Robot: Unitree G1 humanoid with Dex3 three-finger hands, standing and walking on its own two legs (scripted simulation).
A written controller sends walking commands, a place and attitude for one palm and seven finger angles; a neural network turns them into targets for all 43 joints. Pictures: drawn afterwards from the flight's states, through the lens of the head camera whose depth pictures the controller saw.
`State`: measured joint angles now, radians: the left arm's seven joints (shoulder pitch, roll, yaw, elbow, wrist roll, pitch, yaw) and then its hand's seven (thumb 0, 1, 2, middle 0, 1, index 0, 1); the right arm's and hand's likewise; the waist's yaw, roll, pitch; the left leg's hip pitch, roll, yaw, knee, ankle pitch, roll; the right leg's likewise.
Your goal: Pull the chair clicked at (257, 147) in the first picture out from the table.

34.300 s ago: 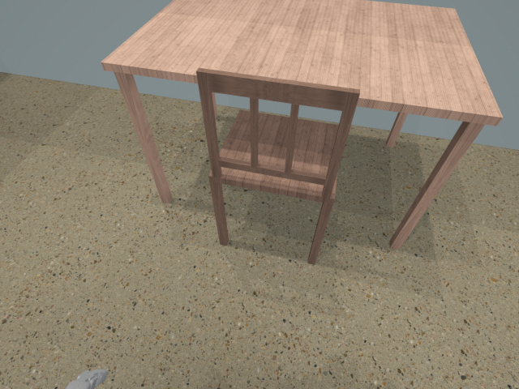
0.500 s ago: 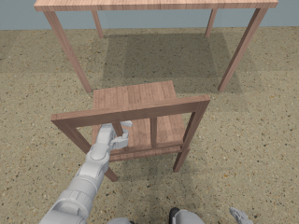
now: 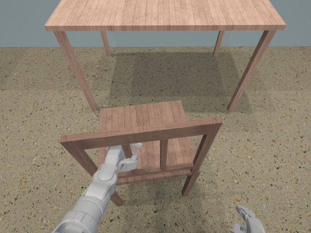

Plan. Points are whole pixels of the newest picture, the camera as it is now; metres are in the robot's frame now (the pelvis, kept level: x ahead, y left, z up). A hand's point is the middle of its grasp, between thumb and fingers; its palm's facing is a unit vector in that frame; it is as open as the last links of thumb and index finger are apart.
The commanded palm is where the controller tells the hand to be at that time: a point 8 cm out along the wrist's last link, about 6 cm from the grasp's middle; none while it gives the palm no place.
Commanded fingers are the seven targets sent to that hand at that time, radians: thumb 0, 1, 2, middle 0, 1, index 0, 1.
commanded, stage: stop walking, hand still on the chair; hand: left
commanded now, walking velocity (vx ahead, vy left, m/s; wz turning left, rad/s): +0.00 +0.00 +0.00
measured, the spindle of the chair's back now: (130, 159) +0.34 +0.10 -0.11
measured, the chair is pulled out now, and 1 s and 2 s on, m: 0.53 0.53 0.53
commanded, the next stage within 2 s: open the thumb and straighten the fingers in 0.16 s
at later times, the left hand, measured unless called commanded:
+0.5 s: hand (130, 157) +0.32 +0.09 -0.05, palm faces -0.16 -0.98 -0.14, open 7.7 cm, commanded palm +0.31 +0.14 -0.04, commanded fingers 0.00 -0.55 0.20 -0.43 -1.23 -0.43 -1.23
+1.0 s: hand (126, 153) +0.33 +0.10 -0.06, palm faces -0.13 -0.98 -0.14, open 17.0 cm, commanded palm +0.32 +0.15 -0.04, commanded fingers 0.00 -0.55 0.20 0.00 0.00 0.00 0.00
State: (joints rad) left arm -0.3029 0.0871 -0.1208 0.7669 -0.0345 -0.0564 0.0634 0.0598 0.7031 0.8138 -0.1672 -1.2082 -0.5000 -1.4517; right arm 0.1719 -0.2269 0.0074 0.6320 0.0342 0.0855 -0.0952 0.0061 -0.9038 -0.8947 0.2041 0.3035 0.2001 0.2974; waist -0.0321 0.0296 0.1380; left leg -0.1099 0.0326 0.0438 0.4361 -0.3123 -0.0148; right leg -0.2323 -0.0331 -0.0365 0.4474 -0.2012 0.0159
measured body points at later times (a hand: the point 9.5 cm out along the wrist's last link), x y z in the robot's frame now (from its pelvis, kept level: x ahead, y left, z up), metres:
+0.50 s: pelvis +0.00 +0.01 -0.01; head +0.06 +0.00 +0.44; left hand +0.32 +0.14 -0.04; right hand +0.10 -0.25 -0.13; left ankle -0.05 +0.12 -0.74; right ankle +0.02 -0.13 -0.74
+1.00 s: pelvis -0.01 +0.00 -0.02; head +0.06 -0.02 +0.42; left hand +0.34 +0.16 -0.04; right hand +0.10 -0.25 -0.15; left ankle -0.05 +0.12 -0.74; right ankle +0.02 -0.13 -0.74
